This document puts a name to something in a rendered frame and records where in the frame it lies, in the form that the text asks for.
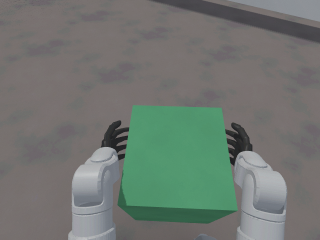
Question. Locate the right robot forearm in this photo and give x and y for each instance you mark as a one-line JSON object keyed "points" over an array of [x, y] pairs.
{"points": [[263, 200]]}

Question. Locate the right robot hand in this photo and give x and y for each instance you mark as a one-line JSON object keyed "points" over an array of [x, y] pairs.
{"points": [[241, 144]]}

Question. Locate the left robot hand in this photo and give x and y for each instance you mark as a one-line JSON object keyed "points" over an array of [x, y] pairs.
{"points": [[111, 141]]}

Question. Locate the left robot forearm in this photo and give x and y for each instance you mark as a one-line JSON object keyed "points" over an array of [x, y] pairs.
{"points": [[92, 197]]}

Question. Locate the carton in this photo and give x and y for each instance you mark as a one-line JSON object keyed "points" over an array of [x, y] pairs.
{"points": [[177, 166]]}

